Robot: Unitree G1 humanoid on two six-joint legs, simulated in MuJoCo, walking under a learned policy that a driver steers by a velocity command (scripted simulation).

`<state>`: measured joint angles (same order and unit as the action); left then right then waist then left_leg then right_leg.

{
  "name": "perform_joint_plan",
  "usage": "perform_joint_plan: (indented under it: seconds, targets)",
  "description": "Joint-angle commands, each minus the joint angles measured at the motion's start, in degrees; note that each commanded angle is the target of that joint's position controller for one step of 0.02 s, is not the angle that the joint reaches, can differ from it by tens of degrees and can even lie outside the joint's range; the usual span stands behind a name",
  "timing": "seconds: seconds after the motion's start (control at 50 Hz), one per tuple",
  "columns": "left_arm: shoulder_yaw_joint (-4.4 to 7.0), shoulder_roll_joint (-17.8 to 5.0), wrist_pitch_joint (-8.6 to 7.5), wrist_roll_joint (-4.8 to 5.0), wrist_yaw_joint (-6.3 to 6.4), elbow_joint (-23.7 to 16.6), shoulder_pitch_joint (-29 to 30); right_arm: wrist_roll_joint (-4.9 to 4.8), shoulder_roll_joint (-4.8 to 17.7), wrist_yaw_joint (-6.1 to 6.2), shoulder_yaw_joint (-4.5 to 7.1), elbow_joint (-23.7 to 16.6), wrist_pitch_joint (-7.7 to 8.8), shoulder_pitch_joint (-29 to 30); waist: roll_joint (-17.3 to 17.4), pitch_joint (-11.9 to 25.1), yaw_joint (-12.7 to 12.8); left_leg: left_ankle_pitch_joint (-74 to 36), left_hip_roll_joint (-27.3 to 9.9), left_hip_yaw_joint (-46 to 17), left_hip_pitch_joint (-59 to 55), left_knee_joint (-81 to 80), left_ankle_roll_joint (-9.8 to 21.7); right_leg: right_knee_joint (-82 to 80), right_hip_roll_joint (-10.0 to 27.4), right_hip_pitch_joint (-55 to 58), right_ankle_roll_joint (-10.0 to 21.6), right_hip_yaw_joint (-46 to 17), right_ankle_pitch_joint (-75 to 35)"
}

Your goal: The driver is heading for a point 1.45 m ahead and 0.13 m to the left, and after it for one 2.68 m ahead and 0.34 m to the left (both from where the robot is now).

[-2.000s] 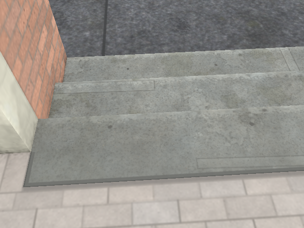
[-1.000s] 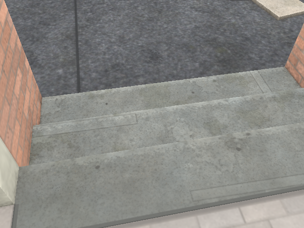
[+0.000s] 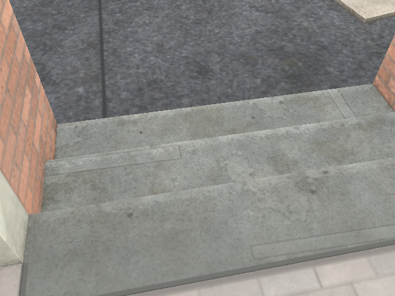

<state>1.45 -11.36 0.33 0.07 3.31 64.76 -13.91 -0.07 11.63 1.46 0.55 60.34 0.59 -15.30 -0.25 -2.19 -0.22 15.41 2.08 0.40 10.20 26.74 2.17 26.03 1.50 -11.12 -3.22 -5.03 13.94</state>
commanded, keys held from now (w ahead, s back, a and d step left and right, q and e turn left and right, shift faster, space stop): no key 0.54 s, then w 0.46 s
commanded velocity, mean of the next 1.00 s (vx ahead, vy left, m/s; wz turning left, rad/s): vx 0.13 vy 0.00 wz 0.00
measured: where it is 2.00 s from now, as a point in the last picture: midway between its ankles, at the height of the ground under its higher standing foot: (224, 254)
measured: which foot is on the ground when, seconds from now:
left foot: down 0.00-0.84, up 0.86-1.00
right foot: down 0.00-0.60, up 0.62-0.82, down 0.84-1.00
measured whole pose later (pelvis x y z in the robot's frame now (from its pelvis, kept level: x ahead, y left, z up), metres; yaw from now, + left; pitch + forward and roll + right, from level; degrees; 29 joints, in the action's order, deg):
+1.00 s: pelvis +0.11 -0.07 +0.01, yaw +0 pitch +1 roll +1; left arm 1.5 -10.2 -6.3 0.2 -0.8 62.9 -25.8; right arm -1.7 15.1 -0.1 3.0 55.5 5.3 -14.3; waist 2.2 1.7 2.0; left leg 12.1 -3.7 -0.1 31.2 62.8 4.6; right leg 19.2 -1.6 -4.6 3.0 2.5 15.6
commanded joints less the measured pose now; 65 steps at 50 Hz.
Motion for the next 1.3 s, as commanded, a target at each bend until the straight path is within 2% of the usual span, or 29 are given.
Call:
perform_joint_plan:
  seconds: [0.02, 0.54, 0.56, 0.58, 0.6, 0.64, 0.66, 0.68, 0.7, 0.74, 0.78, 0.8, 0.82, 0.84, 0.86, 0.88, 0.9, 0.92, 0.94, 0.96, 0.98, 1.04, 1.1, 1.16, 1.2, 1.24, 1.26, 1.28, 1.3]
  targets:
    - [0.71, -5.42, -0.26, 0.01, 0.16, -0.7, -3.03, -0.02, 5.68, 0.18, 0.94, -1.09, 0.33, -3.08, 0.27, -0.91, 0.01, -7.05, -3.44, -3.35, 1.55, -6.04, 0.72, -2.92, -0.37, -0.68, 1.59, 1.32, -7.7]
    - [0.31, -4.36, -0.37, 0.1, 0.15, -0.49, -5.58, -0.14, 4.36, 0.42, 0.79, -0.1, 0.34, -5.66, 0.26, -1.6, 0.0, -6.76, -3.24, -2.87, 1.87, -5.59, 0.45, -2.75, -0.66, -1.45, 1.82, 1.64, -7.25]
    - [0.11, -3.53, -0.32, 0.08, 0.16, 0.04, -6.64, -0.09, 3.92, 0.52, 0.7, 0.46, 0.27, -6.63, 0.72, -0.21, -0.01, -0.26, -2.96, -2.79, 1.36, -6.46, 0.59, -2.38, -1.48, -0.84, 1.88, 2.66, -2.84]
    - [0.11, -3.28, -0.28, 0.3, 0.24, 0.07, -6.67, -0.41, 4.88, 0.73, 1.06, 0.6, 0.08, -6.95, 1.75, -0.95, -0.28, 9.83, -2.94, -3.54, 1.98, -7.49, 1.37, -0.22, -3.06, -2.18, 2.21, 4.42, 3.75]
    - [0.23, -3.46, -0.42, 0.54, 0.29, -0.4, -6.2, -0.89, 7.01, 0.95, 1.76, 0.39, -0.04, -7.15, 4.05, -2.25, -0.69, 20.73, -4.51, -6.32, 3.06, -9.14, 3.13, 3.71, -4.76, -5.05, 2.76, 6.53, 11.26]
    - [0.02, -2.78, -1.78, 0.51, -0.14, -2.84, -2.88, -1.43, 10.6, 1.02, 3.02, 0.33, 0.43, -10.33, 10.04, -5.51, -2.54, 35.44, -14.67, -20.3, 3.56, -16.42, 8.98, 14.79, -3.91, -13.31, 3.81, 7.91, 13.76]
    - [-0.01, -2.8, -2.77, 0.77, -0.65, -3.92, -1.4, -1.31, 11.71, 1.07, 3.59, 0.0, 0.94, -10.31, 11.04, -7.64, -2.74, 35.46, -19.54, -26.77, 5.45, -19.53, 12.0, 20.5, -1.31, -15.66, 4.6, 6.3, 12.2]
    - [0.24, -3.23, -3.63, 1.14, -1.21, -4.7, -0.25, -0.79, 11.19, 1.02, 3.64, -0.51, 1.6, -9.59, 10.33, -9.05, -2.56, 32.04, -21.77, -29.57, 4.92, -20.71, 13.47, 25.38, 0.58, -19.23, 5.34, 4.6, 14.17]
    - [0.42, -3.39, -4.35, 1.51, -1.68, -5.26, -0.13, -0.68, 10.51, 0.85, 3.58, -1.15, 2.2, -8.53, 9.29, -9.17, -1.86, 28.33, -22.55, -29.58, 2.99, -20.48, 13.43, 27.03, 2.27, -22.15, 6.23, 3.4, 16.21]
    - [0.75, -3.89, -5.6, 1.94, -2.36, -5.71, -0.84, -1.85, 9.81, 0.63, 3.55, -2.79, 2.75, -5.36, 6.95, -7.25, -0.03, 19.8, -19.52, -22.42, 1.58, -18.75, 10.0, 17.97, 3.48, -18.64, 7.54, 3.6, 14.94]
    - [1.21, -2.84, -6.21, 1.67, -2.75, -3.05, -6.62, -2.79, 10.78, 0.38, 3.74, -3.76, 2.22, -2.39, 5.76, -4.04, 3.37, 14.16, -13.08, -12.0, 8.36, -13.85, 7.31, 4.26, -0.94, -1.76, 6.95, 9.56, 3.86]
    - [1.74, -2.92, -5.98, 1.41, -2.85, -0.74, -11.35, -2.71, 10.55, 0.24, 3.68, -3.82, 1.91, -2.98, 4.63, -2.64, 4.61, 13.88, -10.66, -9.42, 12.39, -9.83, 6.84, 2.13, -3.82, 6.34, 5.66, 11.68, -0.43]
    - [2.21, -3.36, -5.63, 1.23, -2.89, 0.68, -15.84, -2.43, 9.18, 0.1, 3.21, -4.33, 2.04, -2.26, 1.87, -2.05, 6.31, 11.21, -8.31, -6.8, 16.29, -2.97, 5.68, 0.16, -3.01, 11.87, 5.51, 9.23, 0.07]
    - [3.22, -7.23, -5.6, 1.05, -2.44, 1.03, -22.46, -1.5, 4.85, -0.5, 1.91, -5.37, 2.58, -0.95, -10.16, 0.46, 8.58, 7.75, -3.38, -0.02, 22.83, 17.24, 2.19, -8.33, 8.81, 17.74, 8.78, -8.21, 8.43]
    - [3.98, -13.48, -6.29, 0.62, -3.2, 0.74, -26.98, -1.7, 1.97, -0.5, 1.45, -7.48, 3.83, -1.14, -19.02, 1.42, 8.14, 16.14, 1.68, -0.43, 34.62, 32.39, 1.54, -17.48, 20.41, 21.23, 16.98, -33.4, 18.18]
    - [3.06, -11.22, -7.26, -0.08, -3.47, 0.1, -22.15, -2.91, 4.1, -0.59, 1.8, -8.06, 4.68, -0.55, -11.7, -2.33, 5.32, 14.31, -2.52, -5.6, 39.1, 42.4, 2.79, -19.12, 23.49, 16.21, 19.45, -38.5, 26.94]
    - [2.13, -8.2, -7.87, 0.29, -3.75, -2.12, -15.98, -3.25, 5.84, -1.06, 2.05, -8.59, 5.36, 0.94, -6.73, -6.11, 3.39, 7.43, -5.5, -6.66, 42.06, 44.69, 3.93, -18.94, 21.06, 13.54, 17.48, -31.77, 25.75]
    - [1.56, -7.21, -7.96, 0.39, -4.18, -3.6, -11.72, -2.61, 6.61, -1.25, 2.4, -7.97, 5.73, 0.65, -4.8, -6.06, 1.86, 1.79, -7.31, -5.66, 40.81, 43.26, 4.06, -19.03, 17.61, 12.01, 15.18, -23.86, 18.23]
    - [1.21, -6.57, -7.78, 0.38, -4.48, -4.53, -9.69, -1.75, 7.71, -1.24, 2.97, -7.69, 5.93, 1.02, -4.11, -5.73, 1.08, -2.37, -8.58, -5.09, 38.83, 39.61, 3.74, -19.2, 14.89, 11.06, 13.18, -17.44, 9.49]
    - [0.69, -4.81, -7.36, 0.23, -4.47, -4.5, -10.32, -1.38, 8.27, -1.54, 3.38, -7.45, 5.81, 1.43, -4.56, -5.02, 1.05, -4.95, -9.28, -4.05, 36.19, 36.72, 3.19, -19.19, 12.36, 10.6, 11.59, -11.72, 1.62]
    - [0.46, -4.26, -7.02, -0.06, -4.23, -4.02, -12.5, -1.29, 7.37, -1.88, 3.37, -7.2, 5.56, 1.72, -5.3, -4.19, 1.48, -6.94, -9.2, -2.57, 34.76, 35.28, 2.45, -18.97, 10.75, 10.75, 11.18, -7.91, -5.17]
    - [0.59, -6.03, -6.37, -0.43, -3.14, -3.56, -16.55, -1.05, 4.9, -2.23, 2.86, -9.25, 4.78, 7.31, -4.18, -4.09, 2.6, -10.89, -8.78, -0.32, 36.43, 29.15, 0.13, -18.85, 9.87, 11.63, 12.41, -3.2, -18.05]
    - [0.72, -7.42, -5.88, -0.38, -2.26, -4.57, -16.83, -1.26, 3.42, -2.54, 1.95, -12.7, 4.96, 16.39, -3.75, -5.58, 4.26, -16.51, -6.99, 1.56, 33.11, 16.15, -0.82, -20.58, 8.82, 8.74, 12.25, -0.26, -18.86]
    - [1.0, -7.97, -5.74, 0.21, -1.97, -4.18, -19.3, -1.7, 3.69, -3.32, 1.56, -14.57, 5.18, 21.62, -4.43, -7.04, 5.12, -19.1, -5.33, 2.81, 30.18, 8.78, -0.3, -21.58, 9.81, 9.84, 12.71, 0.89, -18.26]
    - [1.25, -7.95, -5.53, 0.64, -1.88, -3.89, -19.72, -1.88, 4.02, -4.01, 1.45, -15.86, 5.48, 23.88, -4.53, -7.69, 4.61, -18.7, -5.06, 2.26, 30.0, 5.75, 0.99, -20.38, 11.38, 13.25, 12.7, 1.49, -21.18]
    - [1.71, -8.68, -5.17, 0.6, -1.8, -4.15, -18.61, -1.85, 5.24, -4.6, 1.83, -16.52, 5.95, 23.5, -5.04, -6.0, 2.69, -16.3, -4.02, 2.4, 26.91, 3.66, 2.74, -16.7, 12.62, 17.06, 11.96, 2.49, -30.21]
    - [2.0, -9.44, -4.93, 0.41, -1.74, -4.53, -17.61, -1.73, 6.48, -4.66, 2.43, -16.19, 6.05, 21.22, -6.12, -3.48, 0.83, -14.48, -2.5, 3.2, 22.71, 3.78, 3.64, -13.09, 12.98, 18.72, 11.37, 2.81, -40.6]
    - [2.34, -10.23, -4.5, 0.16, -1.69, -4.83, -16.8, -1.65, 8.35, -4.45, 3.4, -15.09, 6.03, 16.52, -7.76, 0.45, -1.84, -12.4, -0.47, 4.47, 16.18, 4.6, 4.69, -7.1, 12.77, 19.77, 10.73, 3.34, -51.84]
    - [2.3, -10.2, -3.98, -0.12, -1.78, -5.32, -15.47, -1.8, 10.84, -4.03, 4.81, -12.23, 5.9, 6.75, -8.16, 6.27, -6.77, -12.87, 1.22, 5.47, 3.75, 4.0, 6.31, 4.08, 10.77, 17.27, 9.4, 5.01, -57.84]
